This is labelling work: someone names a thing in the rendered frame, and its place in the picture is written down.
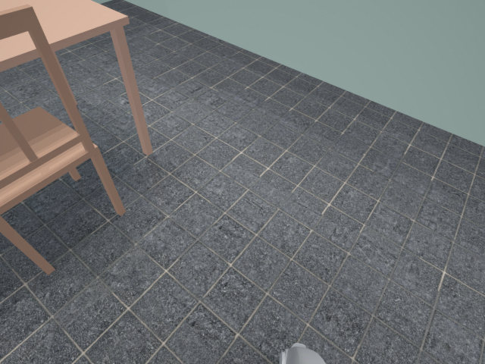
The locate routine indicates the robot right thigh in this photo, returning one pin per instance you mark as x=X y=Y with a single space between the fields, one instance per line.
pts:
x=300 y=355

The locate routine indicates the table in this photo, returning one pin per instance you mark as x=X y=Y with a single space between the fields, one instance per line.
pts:
x=67 y=22

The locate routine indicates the chair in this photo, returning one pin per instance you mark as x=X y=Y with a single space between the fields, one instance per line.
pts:
x=36 y=148

